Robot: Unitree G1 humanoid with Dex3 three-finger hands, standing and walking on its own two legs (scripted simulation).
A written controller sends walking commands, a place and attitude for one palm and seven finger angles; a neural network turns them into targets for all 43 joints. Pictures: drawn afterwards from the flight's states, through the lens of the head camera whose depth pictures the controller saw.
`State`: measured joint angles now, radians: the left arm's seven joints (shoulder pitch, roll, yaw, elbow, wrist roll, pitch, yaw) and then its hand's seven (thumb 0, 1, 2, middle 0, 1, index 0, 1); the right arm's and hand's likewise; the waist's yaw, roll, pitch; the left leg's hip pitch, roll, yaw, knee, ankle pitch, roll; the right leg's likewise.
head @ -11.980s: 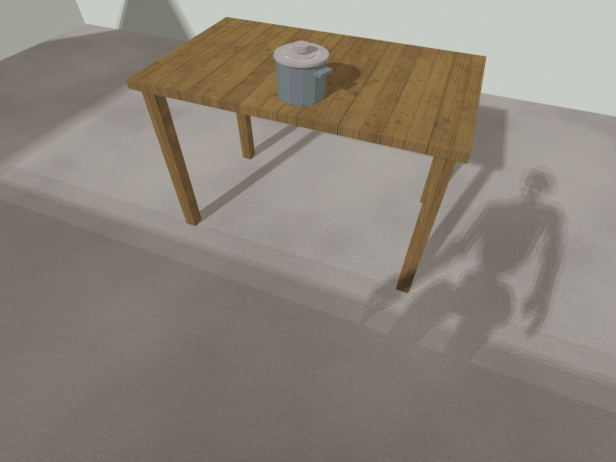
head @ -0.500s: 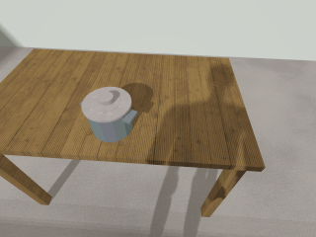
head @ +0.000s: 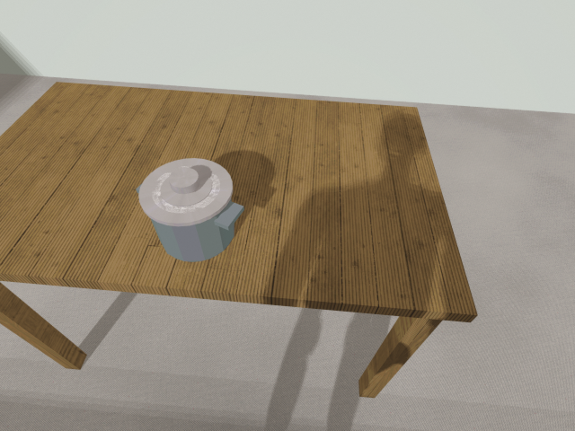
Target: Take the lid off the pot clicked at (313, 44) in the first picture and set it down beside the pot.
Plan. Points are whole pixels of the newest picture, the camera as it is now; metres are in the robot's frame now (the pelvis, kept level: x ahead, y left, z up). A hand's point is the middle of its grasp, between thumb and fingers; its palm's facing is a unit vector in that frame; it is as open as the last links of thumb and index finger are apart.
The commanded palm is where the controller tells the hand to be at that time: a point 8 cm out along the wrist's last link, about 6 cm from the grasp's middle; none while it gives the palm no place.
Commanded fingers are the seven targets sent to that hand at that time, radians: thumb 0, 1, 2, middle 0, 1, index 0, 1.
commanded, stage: look again from close up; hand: left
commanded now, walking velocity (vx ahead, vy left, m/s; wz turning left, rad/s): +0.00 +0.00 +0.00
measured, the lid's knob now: (184, 180) +0.48 +0.21 +0.06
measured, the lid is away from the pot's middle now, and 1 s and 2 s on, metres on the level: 0.00 0.00 0.00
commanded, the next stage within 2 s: lift the closed hand beside the body in 0.76 s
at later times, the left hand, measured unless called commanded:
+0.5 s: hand out of the picture -0.02 +0.17 -0.18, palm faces +0.02 -0.99 -0.16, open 7.4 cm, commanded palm none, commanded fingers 0.00 0.90 0.90 -0.20 -0.30 -0.20 -0.30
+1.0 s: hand out of the picture +0.06 +0.23 -0.12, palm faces +0.12 -0.94 -0.32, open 6.9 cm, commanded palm +0.08 +0.25 -0.06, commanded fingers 0.00 0.90 0.90 -0.55 -0.68 -0.55 -0.68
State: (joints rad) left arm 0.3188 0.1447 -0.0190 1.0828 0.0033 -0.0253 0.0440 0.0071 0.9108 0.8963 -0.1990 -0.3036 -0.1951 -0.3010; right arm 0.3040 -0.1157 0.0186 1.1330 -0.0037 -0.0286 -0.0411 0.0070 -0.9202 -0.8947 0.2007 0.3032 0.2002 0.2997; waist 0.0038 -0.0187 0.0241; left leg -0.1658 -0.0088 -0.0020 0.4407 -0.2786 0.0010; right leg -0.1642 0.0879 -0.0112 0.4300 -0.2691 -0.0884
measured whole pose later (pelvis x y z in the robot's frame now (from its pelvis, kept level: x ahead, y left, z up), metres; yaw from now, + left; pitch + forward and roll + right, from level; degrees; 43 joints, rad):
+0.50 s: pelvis +0.00 +0.01 +0.00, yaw +0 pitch +0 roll +0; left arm 0.33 0.14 -0.02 1.09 0.00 -0.03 0.04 0.00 0.90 0.90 -0.20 -0.30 -0.19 -0.30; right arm 0.31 -0.10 0.02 1.15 0.00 -0.04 -0.04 0.00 -0.92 -0.89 0.20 0.30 0.20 0.30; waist 0.01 -0.02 0.03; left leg -0.16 -0.02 0.01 0.42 -0.27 0.02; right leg -0.16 0.08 0.00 0.41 -0.26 -0.07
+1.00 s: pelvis -0.01 +0.03 +0.00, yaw +2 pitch -1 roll +0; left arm 0.49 0.21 -0.07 0.47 -0.05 0.02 0.15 0.07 0.98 0.90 -0.26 -0.37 -0.26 -0.37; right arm 0.38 -0.21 0.03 0.97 0.06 -0.21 -0.06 0.03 -0.94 -0.89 0.20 0.30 0.20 0.30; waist 0.01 0.04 0.00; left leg -0.18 -0.05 -0.01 0.47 -0.28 0.05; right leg -0.17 0.04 -0.02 0.45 -0.27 -0.04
